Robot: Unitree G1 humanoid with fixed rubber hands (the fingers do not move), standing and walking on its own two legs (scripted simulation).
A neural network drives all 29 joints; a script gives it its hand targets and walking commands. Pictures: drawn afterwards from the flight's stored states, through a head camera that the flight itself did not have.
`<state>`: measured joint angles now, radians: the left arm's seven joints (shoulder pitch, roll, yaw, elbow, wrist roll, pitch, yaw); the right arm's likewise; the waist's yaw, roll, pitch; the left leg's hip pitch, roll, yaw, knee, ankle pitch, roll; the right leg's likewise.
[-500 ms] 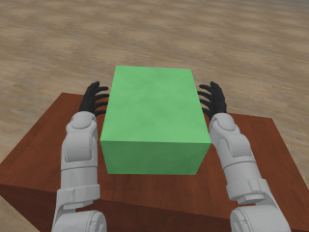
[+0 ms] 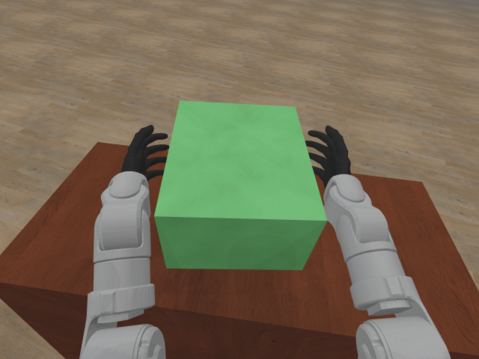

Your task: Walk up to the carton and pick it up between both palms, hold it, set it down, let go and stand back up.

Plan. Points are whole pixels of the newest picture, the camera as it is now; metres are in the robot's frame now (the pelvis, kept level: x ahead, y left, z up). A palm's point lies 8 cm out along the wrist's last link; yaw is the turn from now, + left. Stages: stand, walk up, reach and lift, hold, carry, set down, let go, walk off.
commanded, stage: hold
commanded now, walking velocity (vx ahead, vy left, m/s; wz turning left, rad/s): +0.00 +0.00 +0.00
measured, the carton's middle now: (236, 179) +0.40 +0.01 +0.13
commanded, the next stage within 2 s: none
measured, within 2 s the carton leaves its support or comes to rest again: neither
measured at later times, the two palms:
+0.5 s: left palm (140, 177) +0.35 +0.16 +0.17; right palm (339, 175) +0.36 -0.16 +0.17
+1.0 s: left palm (139, 178) +0.36 +0.16 +0.16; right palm (336, 173) +0.36 -0.16 +0.17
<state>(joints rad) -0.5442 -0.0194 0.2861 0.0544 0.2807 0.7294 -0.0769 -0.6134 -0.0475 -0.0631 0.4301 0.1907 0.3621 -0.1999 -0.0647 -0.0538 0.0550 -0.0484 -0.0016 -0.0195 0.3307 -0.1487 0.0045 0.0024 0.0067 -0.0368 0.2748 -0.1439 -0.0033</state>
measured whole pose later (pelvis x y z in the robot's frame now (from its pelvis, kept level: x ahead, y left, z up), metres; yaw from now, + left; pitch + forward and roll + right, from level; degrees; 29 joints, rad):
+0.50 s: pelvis +0.00 -0.01 +0.00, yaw +1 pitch -8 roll -1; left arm -0.50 -0.01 0.27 0.02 0.28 0.72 -0.08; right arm -0.58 -0.05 -0.04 0.39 0.20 0.35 -0.22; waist -0.08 -0.06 0.07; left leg -0.03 0.01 -0.03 0.33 -0.16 -0.01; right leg 0.03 0.02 -0.05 0.27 -0.15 -0.01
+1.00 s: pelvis +0.00 -0.01 +0.00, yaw +0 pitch -8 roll -1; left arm -0.54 -0.02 0.29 0.07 0.30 0.72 -0.07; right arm -0.63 -0.04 -0.06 0.47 0.18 0.34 -0.19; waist -0.07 -0.07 0.06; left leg -0.03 0.01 -0.02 0.32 -0.15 0.00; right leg 0.02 0.01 -0.04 0.27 -0.15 -0.01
